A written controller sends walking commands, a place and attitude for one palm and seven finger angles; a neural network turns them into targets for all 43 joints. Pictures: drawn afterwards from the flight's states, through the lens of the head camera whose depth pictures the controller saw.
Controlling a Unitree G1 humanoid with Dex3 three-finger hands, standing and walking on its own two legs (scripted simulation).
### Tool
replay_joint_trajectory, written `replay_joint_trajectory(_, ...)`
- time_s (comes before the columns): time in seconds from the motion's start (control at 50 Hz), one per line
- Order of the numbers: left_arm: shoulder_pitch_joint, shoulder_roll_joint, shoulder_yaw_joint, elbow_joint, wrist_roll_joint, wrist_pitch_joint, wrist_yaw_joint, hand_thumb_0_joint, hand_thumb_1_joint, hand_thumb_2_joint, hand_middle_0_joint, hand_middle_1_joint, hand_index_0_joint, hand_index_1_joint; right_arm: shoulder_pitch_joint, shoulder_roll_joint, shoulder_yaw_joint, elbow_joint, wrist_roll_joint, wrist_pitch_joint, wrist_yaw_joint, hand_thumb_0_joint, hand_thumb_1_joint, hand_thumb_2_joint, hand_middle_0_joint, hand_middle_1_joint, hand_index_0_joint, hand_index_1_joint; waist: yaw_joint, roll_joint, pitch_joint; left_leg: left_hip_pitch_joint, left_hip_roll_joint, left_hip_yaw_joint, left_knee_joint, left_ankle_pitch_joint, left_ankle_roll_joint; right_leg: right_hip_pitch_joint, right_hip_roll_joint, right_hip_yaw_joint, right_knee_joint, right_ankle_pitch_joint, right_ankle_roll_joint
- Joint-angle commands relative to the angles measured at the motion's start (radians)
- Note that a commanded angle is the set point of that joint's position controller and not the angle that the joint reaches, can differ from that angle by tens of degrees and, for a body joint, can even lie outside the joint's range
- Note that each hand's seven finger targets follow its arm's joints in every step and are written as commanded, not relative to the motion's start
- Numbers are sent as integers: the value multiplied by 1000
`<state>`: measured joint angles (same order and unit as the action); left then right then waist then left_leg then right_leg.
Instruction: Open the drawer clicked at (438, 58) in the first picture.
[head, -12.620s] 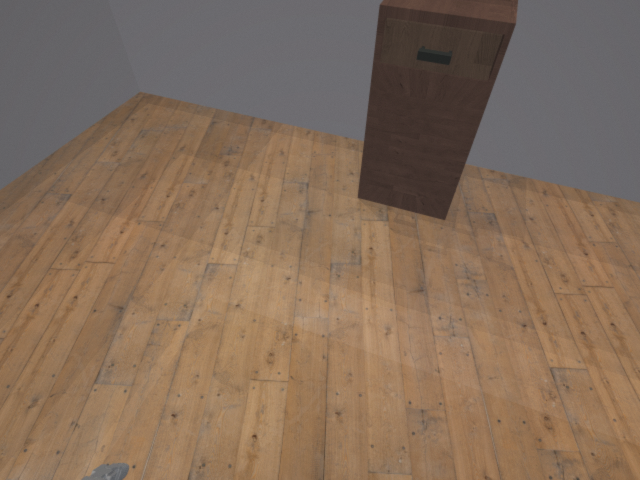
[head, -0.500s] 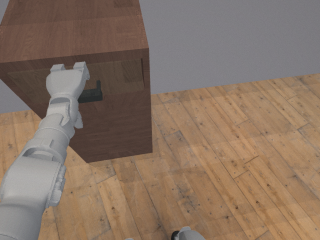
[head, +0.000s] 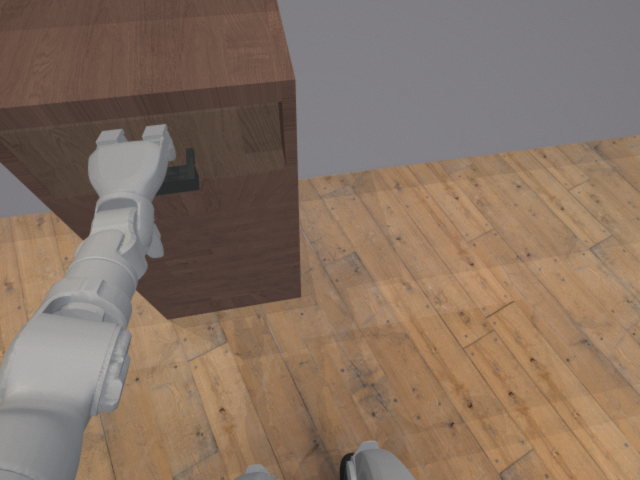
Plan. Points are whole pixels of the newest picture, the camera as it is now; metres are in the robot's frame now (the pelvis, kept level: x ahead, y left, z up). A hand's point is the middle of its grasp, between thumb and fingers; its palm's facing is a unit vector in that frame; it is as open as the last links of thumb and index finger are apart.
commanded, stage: lower the fingers behind the handle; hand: left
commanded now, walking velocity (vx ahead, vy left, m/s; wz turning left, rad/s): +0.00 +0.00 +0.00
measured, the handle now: (159, 169) +0.55 +0.20 -0.01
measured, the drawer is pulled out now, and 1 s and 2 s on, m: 0.00 0.00 0.00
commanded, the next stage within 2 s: lift the fingers back up to retry in 0.90 s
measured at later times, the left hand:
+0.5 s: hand (149, 198) +0.49 +0.20 +0.00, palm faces -0.01 +0.02 -1.00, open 13.8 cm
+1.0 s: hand (149, 198) +0.50 +0.20 +0.00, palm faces -0.02 +0.02 -1.00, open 13.8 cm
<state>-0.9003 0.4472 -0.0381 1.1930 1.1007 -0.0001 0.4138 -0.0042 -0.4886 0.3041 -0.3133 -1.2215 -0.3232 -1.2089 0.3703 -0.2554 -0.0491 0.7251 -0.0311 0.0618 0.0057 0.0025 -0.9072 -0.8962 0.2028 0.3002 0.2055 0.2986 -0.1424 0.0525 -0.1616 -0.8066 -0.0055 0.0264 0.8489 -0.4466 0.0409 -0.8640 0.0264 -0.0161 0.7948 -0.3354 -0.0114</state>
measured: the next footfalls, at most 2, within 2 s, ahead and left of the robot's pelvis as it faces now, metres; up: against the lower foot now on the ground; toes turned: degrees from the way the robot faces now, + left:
none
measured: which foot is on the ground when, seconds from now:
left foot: down 0.00-1.00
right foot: down 0.00-1.00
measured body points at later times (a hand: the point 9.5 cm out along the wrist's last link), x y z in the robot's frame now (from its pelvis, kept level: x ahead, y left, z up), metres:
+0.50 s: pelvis -0.02 +0.00 -0.02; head +0.11 +0.00 +0.41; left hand +0.49 +0.20 +0.05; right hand -0.02 -0.27 -0.15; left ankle -0.04 +0.09 -0.69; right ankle +0.01 -0.12 -0.69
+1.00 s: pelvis -0.03 +0.00 -0.03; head +0.10 -0.01 +0.40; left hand +0.49 +0.20 +0.05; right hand -0.04 -0.28 -0.15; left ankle -0.04 +0.09 -0.69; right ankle +0.01 -0.12 -0.69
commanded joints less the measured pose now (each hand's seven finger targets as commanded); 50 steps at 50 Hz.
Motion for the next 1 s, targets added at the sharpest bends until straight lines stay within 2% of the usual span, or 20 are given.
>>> replay_joint_trajectory(0.0,-398,193,22,-119,5,6,46,0,-500,300,-300,-1200,-300,-1200,158,-171,-59,-29,-4,-19,-13,0,-900,-900,200,300,200,300,-37,-1,-384,186,-5,-35,-40,441,-2,235,22,0,-36,318,-21)
replay_joint_trajectory(0.12,-407,205,26,-97,-1,47,54,0,-500,300,-300,-1200,-300,-1200,158,-175,-53,-30,-6,-17,-8,0,-900,-900,200,300,200,300,-32,22,-431,176,-9,-28,-22,449,-2,244,21,1,-16,332,-21)
replay_joint_trajectory(0.18,-404,175,-3,-79,-5,58,37,0,-500,300,-300,-1200,-300,-1200,156,-174,-48,-37,-3,-15,-9,0,-900,-900,200,300,200,300,-40,18,-404,153,-9,-31,-21,423,-1,230,21,-1,-14,316,-20)
replay_joint_trajectory(0.24,-370,181,2,-59,-13,58,23,0,-500,300,-300,-1200,-300,-1200,151,-177,-45,-44,-1,-17,-13,0,-900,-900,200,300,200,300,-40,-20,-392,116,-11,-25,-15,381,5,235,21,3,-11,302,-17)
replay_joint_trajectory(0.26,-371,214,29,-65,-15,52,18,0,-500,300,-300,-1200,-300,-1200,151,-179,-43,-43,-1,-17,-14,0,-900,-900,200,300,200,300,-31,-19,-401,108,-11,-26,-11,383,4,244,18,6,-5,307,-19)
replay_joint_trajectory(0.3,-338,179,4,-55,-13,45,11,0,-500,300,-300,-1200,-300,-1200,151,-175,-42,-49,0,-20,-14,0,-900,-900,200,300,200,300,-31,-25,-386,97,-10,-27,-7,370,5,224,20,1,3,292,-19)
replay_joint_trajectory(0.34,-325,193,11,-41,-10,42,8,0,-500,300,-300,-1200,-300,-1200,149,-180,-40,-50,2,-21,-17,0,-900,-900,200,300,200,300,-34,-42,-358,63,-10,-26,1,332,6,205,19,3,6,266,-18)
replay_joint_trajectory(0.38,-355,172,-13,-36,-4,41,12,0,-500,300,-300,-1200,-300,-1200,151,-177,-40,-49,2,-25,-18,0,-900,-900,200,300,200,300,-50,-38,-344,42,-10,-27,9,304,8,174,18,3,13,241,-17)
replay_joint_trajectory(0.46,-368,188,6,-45,-9,43,18,0,-500,300,-300,-1200,-300,-1200,154,-180,-40,-47,-1,-32,-17,0,-900,-900,200,300,200,300,-46,-22,-382,40,-9,-30,29,303,6,156,16,3,34,231,-20)
replay_joint_trajectory(0.52,-385,189,-8,-21,-8,62,17,0,-500,300,-300,-1200,-300,-1200,154,-182,-35,-48,4,-33,-18,0,-900,-900,200,300,200,300,-56,-27,-355,18,-8,-37,30,260,6,126,17,-1,35,186,-17)
replay_joint_trajectory(0.58,-423,201,-6,-37,-15,69,13,0,-500,300,-300,-1200,-300,-1200,162,-182,-34,-49,5,-36,-20,0,-900,-900,200,300,200,300,-59,-7,-401,31,-9,-39,33,261,8,137,16,1,38,185,-16)
replay_joint_trajectory(0.64,-429,169,-26,-39,-20,71,2,0,-500,300,-300,-1200,-300,-1200,164,-179,-36,-48,5,-40,-22,0,-900,-900,200,300,200,300,-68,-11,-400,46,-6,-42,34,267,9,126,17,-3,35,185,-14)
replay_joint_trajectory(0.68,-416,212,2,-37,-28,66,-9,0,-500,300,-300,-1200,-300,-1200,164,-182,-31,-51,6,-38,-24,0,-900,-900,200,300,200,300,-59,-17,-420,22,-9,-35,40,265,11,159,16,6,40,204,-12)
replay_joint_trajectory(0.76,-407,199,-6,-36,-25,53,-21,0,-500,300,-300,-1200,-300,-1200,160,-180,-30,-53,9,-42,-27,0,-900,-900,200,300,200,300,-60,-32,-384,4,-8,-35,36,226,12,140,16,4,33,168,-14)
replay_joint_trajectory(0.8,-436,192,-30,-20,-19,50,-20,0,-500,300,-300,-1200,-300,-1200,162,-181,-26,-51,12,-47,-30,0,-900,-900,200,300,200,300,-79,-38,-334,-30,-8,-37,35,177,15,111,15,6,26,125,-11)
replay_joint_trajectory(0.84,-422,241,8,-28,-15,47,-15,0,-500,300,-300,-1200,-300,-1200,163,-186,-25,-52,9,-48,-32,0,-900,-900,200,300,200,300,-63,-26,-367,-29,-10,-36,38,188,15,126,14,8,35,132,-13)
replay_joint_trajectory(0.88,-417,235,3,-36,-13,42,-16,0,-500,300,-300,-1200,-300,-1200,170,-181,-26,-57,8,-50,-32,0,-900,-900,200,300,200,300,-56,-15,-401,-28,-14,-31,43,201,15,147,13,11,39,149,-13)
replay_joint_trajectory(0.92,-437,198,-27,-32,-12,46,-15,0,-500,300,-300,-1200,-300,-1200,169,-180,-26,-54,9,-52,-31,0,-900,-900,200,300,200,300,-73,-16,-359,-24,-9,-34,43,195,14,110,16,5,35,137,-12)
replay_joint_trajectory(0.94,-427,247,13,-35,-12,47,-13,0,-500,300,-300,-1200,-300,-1200,171,-186,-27,-50,9,-50,-30,0,-900,-900,200,300,200,300,-59,-10,-378,-18,-8,-35,43,204,12,120,16,6,40,142,-14)
replay_joint_trajectory(0.98,-424,223,-4,-43,-17,49,-14,0,-500,300,-300,-1200,-300,-1200,173,-181,-29,-55,8,-51,-30,0,-900,-900,200,300,200,300,-63,-8,-409,-6,-10,-34,47,229,14,136,16,7,42,168,-12)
